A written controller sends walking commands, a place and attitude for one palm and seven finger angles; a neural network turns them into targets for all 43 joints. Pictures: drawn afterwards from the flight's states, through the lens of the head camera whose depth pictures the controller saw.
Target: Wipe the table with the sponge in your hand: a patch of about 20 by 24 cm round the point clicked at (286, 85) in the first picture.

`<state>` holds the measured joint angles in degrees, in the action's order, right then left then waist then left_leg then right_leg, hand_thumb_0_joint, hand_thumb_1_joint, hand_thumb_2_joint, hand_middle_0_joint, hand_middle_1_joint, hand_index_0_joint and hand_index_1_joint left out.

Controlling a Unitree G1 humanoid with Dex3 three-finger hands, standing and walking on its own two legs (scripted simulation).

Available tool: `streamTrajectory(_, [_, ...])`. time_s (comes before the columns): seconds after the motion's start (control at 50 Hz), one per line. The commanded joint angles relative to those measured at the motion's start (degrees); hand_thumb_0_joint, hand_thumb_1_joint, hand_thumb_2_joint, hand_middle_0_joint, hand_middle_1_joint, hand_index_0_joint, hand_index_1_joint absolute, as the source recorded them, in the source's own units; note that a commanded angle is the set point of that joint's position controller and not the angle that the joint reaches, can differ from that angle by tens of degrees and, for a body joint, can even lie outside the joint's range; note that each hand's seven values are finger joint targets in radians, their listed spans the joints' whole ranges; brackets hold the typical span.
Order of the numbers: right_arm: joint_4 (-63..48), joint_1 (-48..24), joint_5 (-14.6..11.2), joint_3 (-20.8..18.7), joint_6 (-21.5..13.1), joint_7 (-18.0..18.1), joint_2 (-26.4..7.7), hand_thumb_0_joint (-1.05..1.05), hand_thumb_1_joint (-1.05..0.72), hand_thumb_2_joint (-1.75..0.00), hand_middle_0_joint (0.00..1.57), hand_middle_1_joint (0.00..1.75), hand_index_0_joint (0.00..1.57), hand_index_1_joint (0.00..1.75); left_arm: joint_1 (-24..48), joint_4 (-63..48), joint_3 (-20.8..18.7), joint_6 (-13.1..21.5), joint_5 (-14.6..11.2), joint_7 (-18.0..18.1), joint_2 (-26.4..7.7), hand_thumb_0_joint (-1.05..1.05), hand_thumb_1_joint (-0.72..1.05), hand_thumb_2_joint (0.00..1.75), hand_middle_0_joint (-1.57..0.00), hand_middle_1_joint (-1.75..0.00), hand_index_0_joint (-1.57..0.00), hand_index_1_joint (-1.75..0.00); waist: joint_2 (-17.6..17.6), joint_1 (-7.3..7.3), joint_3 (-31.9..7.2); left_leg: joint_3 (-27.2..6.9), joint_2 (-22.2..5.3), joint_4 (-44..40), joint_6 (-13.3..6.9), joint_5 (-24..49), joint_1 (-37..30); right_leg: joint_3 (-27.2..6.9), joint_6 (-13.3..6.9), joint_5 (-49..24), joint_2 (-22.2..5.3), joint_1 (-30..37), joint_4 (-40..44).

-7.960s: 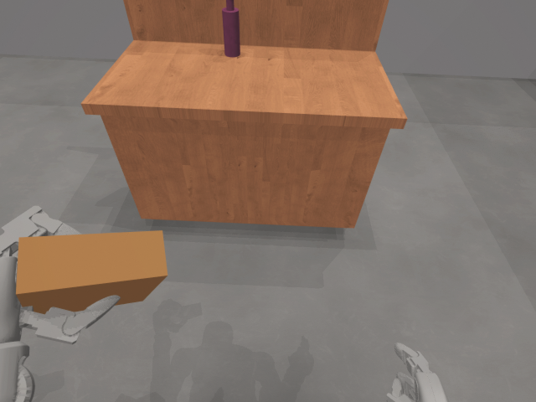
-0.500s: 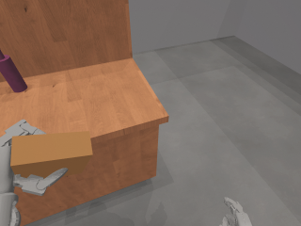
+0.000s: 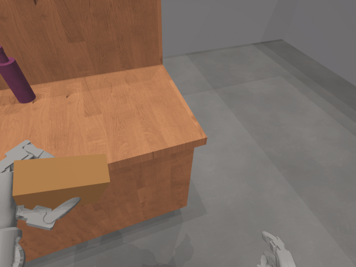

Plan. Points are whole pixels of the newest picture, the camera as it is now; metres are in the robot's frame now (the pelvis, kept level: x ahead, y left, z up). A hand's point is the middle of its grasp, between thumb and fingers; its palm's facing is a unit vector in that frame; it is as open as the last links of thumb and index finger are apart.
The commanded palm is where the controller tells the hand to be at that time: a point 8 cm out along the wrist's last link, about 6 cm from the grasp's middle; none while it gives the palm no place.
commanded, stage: come to a stop and stand still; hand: left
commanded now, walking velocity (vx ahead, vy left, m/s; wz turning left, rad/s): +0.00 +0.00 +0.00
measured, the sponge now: (76, 184) +0.22 +0.21 +0.13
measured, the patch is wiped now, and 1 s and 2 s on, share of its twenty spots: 0.00 0.00 0.00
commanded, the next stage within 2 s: look again from close up in 0.42 s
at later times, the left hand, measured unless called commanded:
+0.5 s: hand (58, 173) +0.23 +0.24 +0.15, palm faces +0.39 -0.84 -0.37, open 9.4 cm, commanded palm +0.18 +0.28 +0.17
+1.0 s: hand (33, 155) +0.26 +0.29 +0.16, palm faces +0.41 -0.82 -0.40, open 9.4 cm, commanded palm +0.19 +0.30 +0.17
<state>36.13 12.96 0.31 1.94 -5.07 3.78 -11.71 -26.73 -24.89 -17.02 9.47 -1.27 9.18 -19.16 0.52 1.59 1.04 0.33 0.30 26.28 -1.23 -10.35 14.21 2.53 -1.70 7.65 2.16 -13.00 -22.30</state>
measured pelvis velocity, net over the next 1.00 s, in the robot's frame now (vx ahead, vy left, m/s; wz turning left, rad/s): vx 0.02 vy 0.02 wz -0.01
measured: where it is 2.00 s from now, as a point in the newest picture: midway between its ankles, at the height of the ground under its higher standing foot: outside the picture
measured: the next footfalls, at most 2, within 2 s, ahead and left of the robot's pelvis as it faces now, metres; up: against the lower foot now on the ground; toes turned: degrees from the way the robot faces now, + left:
left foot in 1.52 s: +0.16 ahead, +0.14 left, +0.00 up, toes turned +0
right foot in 1.76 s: +0.20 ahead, +0.01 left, +0.00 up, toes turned -1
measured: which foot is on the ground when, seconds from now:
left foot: down 0.00-1.00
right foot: down 0.00-1.00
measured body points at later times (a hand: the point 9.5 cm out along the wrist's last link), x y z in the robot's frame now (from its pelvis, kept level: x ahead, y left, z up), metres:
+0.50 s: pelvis +0.02 +0.00 +0.00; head +0.03 +0.00 +0.45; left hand +0.20 +0.28 +0.17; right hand +0.19 -0.23 -0.08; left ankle +0.04 +0.10 -0.74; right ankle +0.05 -0.10 -0.74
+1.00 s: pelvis +0.02 +0.02 +0.00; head +0.05 +0.06 +0.45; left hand +0.23 +0.33 +0.18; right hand +0.18 -0.20 -0.07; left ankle +0.04 +0.10 -0.74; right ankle +0.05 -0.10 -0.74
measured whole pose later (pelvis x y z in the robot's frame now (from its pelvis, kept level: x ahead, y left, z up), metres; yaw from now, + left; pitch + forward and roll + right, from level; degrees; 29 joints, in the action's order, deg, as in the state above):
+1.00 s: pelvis +0.02 +0.02 +0.00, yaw -1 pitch -2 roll -1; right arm 33.9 14.4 0.4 1.8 -9.1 1.8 -11.0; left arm -18.1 -22.5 -23.4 12.4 -0.7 4.7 -24.1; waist -3.5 2.6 4.6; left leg 2.0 2.0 27.9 -3.3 -13.5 13.0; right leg 0.9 -0.1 11.6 0.4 -13.0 -26.2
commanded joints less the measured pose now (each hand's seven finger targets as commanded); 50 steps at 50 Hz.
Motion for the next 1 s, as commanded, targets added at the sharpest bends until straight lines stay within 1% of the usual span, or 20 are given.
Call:
streamTrajectory(0.0, [-9.0, -6.0, -0.4, -2.9, -2.9, 0.4, -6.9, 0.00, -0.90, -0.90, 0.20, 0.30, 0.20, 0.30, 7.1, -12.8, -5.1, 3.6, -0.2, 1.1, -9.5, 0.00, 0.10, 1.30, -1.20, -1.60, -1.20, -1.60, 3.6, -0.92, -4.4, -5.2, -4.5, -8.3, 0.7, -7.4, 4.4, -6.6, 1.3, 7.2, -3.9, 5.0, 4.9])
streamTrajectory(0.04, [-9.2, -6.2, -0.4, -2.9, -2.7, 0.5, -6.9, 0.00, -0.90, -0.90, 0.20, 0.30, 0.20, 0.30, 7.6, -14.5, -5.6, 3.8, -0.2, 1.2, -10.1, 0.00, 0.10, 1.30, -1.20, -1.60, -1.20, -1.60, 4.9, -0.85, -5.4, -5.6, -4.9, -8.8, 0.8, -4.6, 4.1, -5.7, 1.3, 4.1, -3.4, 6.6, 3.3])
streamTrajectory(0.16, [-10.1, -6.2, -0.5, -2.8, -2.3, 0.3, -6.5, 0.00, -0.90, -0.90, 0.20, 0.30, 0.20, 0.30, 2.4, -13.9, -6.8, 3.5, -1.0, 1.1, -10.1, 0.00, 0.10, 1.30, -1.20, -1.60, -1.20, -1.60, 2.8, -0.72, -8.0, -4.9, -5.2, -6.3, 1.1, 3.8, 2.1, -5.3, 1.3, -3.2, -4.1, 8.3, 2.1])
streamTrajectory(0.48, [-10.3, -6.6, -0.6, -2.8, -1.7, 0.6, -7.0, 0.00, -0.90, -0.90, 0.20, 0.30, 0.20, 0.30, 4.0, -13.8, -6.0, 3.1, -1.3, 1.0, -10.0, 0.00, 0.10, 1.30, -1.20, -1.60, -1.20, -1.60, 2.7, -0.90, -6.9, -5.1, -5.0, -5.9, 1.0, 3.1, 1.6, -5.8, 1.3, -2.2, -4.5, 6.9, 2.7])
streamTrajectory(0.5, [-10.6, 3.0, 0.9, -4.6, -4.7, 0.1, -8.4, 0.00, -0.90, -0.90, 0.20, 0.30, 0.20, 0.30, 67.0, -29.6, -42.2, 9.3, 8.2, 0.4, -59.5, 0.00, 0.10, 1.30, -1.20, -1.60, -1.20, -1.60, -7.9, -0.87, 5.3, -2.0, -4.6, 3.5, -1.0, 2.4, 8.7, -9.2, 8.1, -2.4, -7.0, -4.2, 9.6])
streamTrajectory(0.52, [-4.9, -2.6, -1.7, -3.8, -4.6, -0.3, -4.4, 0.00, -0.90, -0.90, 0.20, 0.30, 0.20, 0.30, 57.1, -6.1, -29.6, 8.1, 2.7, -1.3, -38.9, 0.00, 0.10, 1.30, -1.20, -1.60, -1.20, -1.60, -0.4, -1.46, -3.3, -2.7, -3.8, 2.7, -0.3, -0.7, -0.2, -11.3, -2.1, 4.4, -14.3, -5.0, 7.5])
streamTrajectory(0.54, [-6.1, -3.1, -0.6, -3.9, -5.1, -0.9, -4.5, 0.00, -0.90, -0.90, 0.20, 0.30, 0.20, 0.30, 37.0, 1.2, -19.5, 7.2, 0.1, -2.4, -24.6, 0.00, 0.10, 1.30, -1.20, -1.60, -1.20, -1.60, -4.7, -1.06, -4.3, -2.2, -1.3, 2.3, 0.3, -1.3, -3.1, -13.6, -2.2, 0.2, -10.6, -3.5, 6.8])
streamTrajectory(0.56, [-8.7, -4.8, -0.9, -4.7, -5.7, -1.1, -6.3, 0.00, -0.90, -0.90, 0.20, 0.30, 0.20, 0.30, 23.9, 10.4, -13.1, 5.9, -1.3, -3.7, -15.7, 0.00, 0.10, 1.30, -1.20, -1.60, -1.20, -1.60, -1.4, 0.74, -6.7, -1.1, -0.8, 1.1, 0.8, -1.8, -3.7, -13.9, -1.5, 0.7, -10.6, -0.6, 6.3])
streamTrajectory(0.6, [-9.4, -3.0, -1.8, -4.9, -5.7, -3.0, -7.1, 0.00, -0.90, -0.90, 0.20, 0.30, 0.20, 0.30, 12.3, 1.4, -7.6, 6.3, -2.5, -5.5, -10.2, 0.00, 0.10, 1.30, -1.20, -1.60, -1.20, -1.60, 5.1, 0.94, -10.5, -1.0, -1.5, -2.1, 0.0, -1.4, -3.4, -12.5, 1.5, 0.2, -9.7, 5.4, 4.5])
streamTrajectory(0.62, [-9.8, -3.1, -2.1, -5.0, -5.9, -4.1, -6.7, 0.00, -0.90, -0.90, 0.20, 0.30, 0.20, 0.30, 6.2, -0.2, -3.6, 6.3, -2.9, -6.3, -5.4, 0.00, 0.10, 1.30, -1.20, -1.60, -1.20, -1.60, 6.0, 0.86, -12.1, -1.9, -2.8, -3.4, -0.5, 0.9, -4.3, -10.3, 1.7, -1.3, -8.4, 6.5, 2.2])
streamTrajectory(0.68, [-12.2, -5.0, -1.9, -4.0, -5.6, -4.8, -6.9, 0.00, -0.90, -0.90, 0.20, 0.30, 0.20, 0.30, 0.8, -11.7, -2.3, 5.8, -1.6, -5.7, -6.8, 0.00, 0.10, 1.30, -1.20, -1.60, -1.20, -1.60, 0.9, 0.73, -8.3, -3.5, -4.5, -6.1, -1.0, -4.6, 0.3, -7.4, 1.7, 6.1, -5.9, 5.7, 3.3])
streamTrajectory(0.7, [-12.3, -5.3, -1.7, -3.9, -5.7, -4.3, -7.0, 0.00, -0.90, -0.90, 0.20, 0.30, 0.20, 0.30, 0.4, -11.8, -5.4, 5.6, -1.2, -4.9, -9.7, 0.00, 0.10, 1.30, -1.20, -1.60, -1.20, -1.60, -2.3, 0.79, -6.9, -3.6, -4.2, -6.6, -0.7, -7.0, 1.5, -7.5, 1.3, 9.0, -5.6, 4.8, 4.6])
streamTrajectory(0.72, [-12.2, -5.8, -1.7, -4.0, -5.5, -3.7, -7.8, 0.00, -0.90, -0.90, 0.20, 0.30, 0.20, 0.30, 0.7, -12.4, -10.0, 5.6, -1.0, -3.7, -14.4, 0.00, 0.10, 1.30, -1.20, -1.60, -1.20, -1.60, -2.6, 0.70, -6.2, -3.4, -4.1, -6.9, -0.4, -7.3, 0.8, -7.1, 0.7, 10.5, -5.4, 3.3, 4.5])
streamTrajectory(0.76, [-13.4, -6.4, -1.3, -3.6, -5.6, -2.4, -7.0, 0.00, -0.90, -0.90, 0.20, 0.30, 0.20, 0.30, 3.3, -12.3, -13.7, 6.1, -0.9, -3.3, -16.2, 0.00, 0.10, 1.30, -1.20, -1.60, -1.20, -1.60, -7.7, 0.40, -5.6, -3.9, -3.9, -6.7, -0.5, -7.4, 1.6, -6.7, 0.5, 11.5, -5.2, 2.0, 4.4])
streamTrajectory(0.78, [-13.4, -6.6, -1.0, -3.5, -5.6, -1.8, -7.1, 0.00, -0.90, -0.90, 0.20, 0.30, 0.20, 0.30, 5.7, -12.6, -15.6, 6.5, -1.1, -3.1, -17.3, 0.00, 0.10, 1.30, -1.20, -1.60, -1.20, -1.60, -6.9, 0.09, -5.4, -4.3, -3.9, -6.9, -0.6, -6.9, 1.3, -7.0, 0.3, 11.3, -5.1, 1.7, 3.9])
streamTrajectory(0.8, [-13.5, -6.6, -0.9, -3.5, -5.6, -1.3, -7.0, 0.00, -0.90, -0.90, 0.20, 0.30, 0.20, 0.30, 8.8, -14.2, -15.6, 7.1, -1.3, -3.1, -17.4, 0.00, 0.10, 1.30, -1.20, -1.60, -1.20, -1.60, -3.2, -0.22, -4.9, -4.8, -4.1, -7.5, -0.8, -7.5, 1.3, -7.3, 0.2, 10.5, -4.8, 1.6, 2.9])
streamTrajectory(0.82, [-13.1, -7.0, -0.8, -3.5, -5.6, -0.8, -7.5, 0.00, -0.90, -0.90, 0.20, 0.30, 0.20, 0.30, 14.2, -17.7, -17.3, 7.6, -1.0, -2.5, -20.4, 0.00, 0.10, 1.30, -1.20, -1.60, -1.20, -1.60, 1.7, -0.55, -5.0, -6.0, -5.2, -8.9, -1.0, -8.1, 1.4, -6.8, 0.3, 8.3, -4.0, 2.2, 0.3])
streamTrajectory(0.88, [-12.7, -6.0, -0.6, -3.5, -6.7, -0.9, -7.0, 0.00, -0.90, -0.90, 0.20, 0.30, 0.20, 0.30, 17.9, -15.3, -14.3, 7.9, -0.3, -2.7, -17.4, 0.00, 0.10, 1.30, -1.20, -1.60, -1.20, -1.60, 12.8, 0.24, -5.8, -6.9, -7.2, -11.1, -2.0, -10.0, 4.2, -4.4, 0.4, 2.7, -2.8, 7.5, -4.9])
streamTrajectory(0.92, [-12.5, -6.1, -0.3, -3.2, -7.8, -1.4, -6.6, 0.00, -0.90, -0.90, 0.20, 0.30, 0.20, 0.30, 19.7, -15.6, -12.1, 8.3, -0.3, -3.2, -15.5, 0.00, 0.10, 1.30, -1.20, -1.60, -1.20, -1.60, 11.9, 0.02, -5.8, -6.2, -6.2, -10.2, -1.6, -8.4, 2.9, -4.3, 0.1, 1.3, -3.2, 7.4, -3.8])
streamTrajectory(0.98, [-11.3, -4.6, 0.0, -4.0, -8.6, -2.7, -7.2, 0.00, -0.90, -0.90, 0.20, 0.30, 0.20, 0.30, 13.2, -13.2, -7.0, 8.6, 0.2, -3.8, -9.8, 0.00, 0.10, 1.30, -1.20, -1.60, -1.20, -1.60, 6.3, -0.35, -8.2, -5.1, -4.4, -6.1, -1.8, -7.8, 0.6, -4.8, -0.6, 1.7, -3.9, 7.0, -2.3])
